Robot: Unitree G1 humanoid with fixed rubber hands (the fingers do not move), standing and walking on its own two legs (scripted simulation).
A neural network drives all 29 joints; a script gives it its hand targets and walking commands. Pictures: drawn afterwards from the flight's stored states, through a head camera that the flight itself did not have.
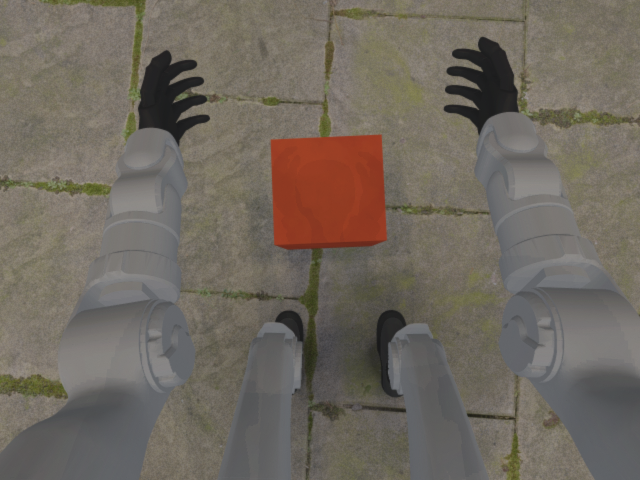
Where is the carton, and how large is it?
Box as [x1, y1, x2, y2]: [271, 135, 386, 249]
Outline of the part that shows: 381,135 271,139 274,244 287,249 372,245 386,239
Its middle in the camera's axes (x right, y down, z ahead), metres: +0.02 -0.09 +0.84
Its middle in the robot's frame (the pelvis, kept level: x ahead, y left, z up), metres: +0.48 +0.03 -0.51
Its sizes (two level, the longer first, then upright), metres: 0.210 0.200 0.250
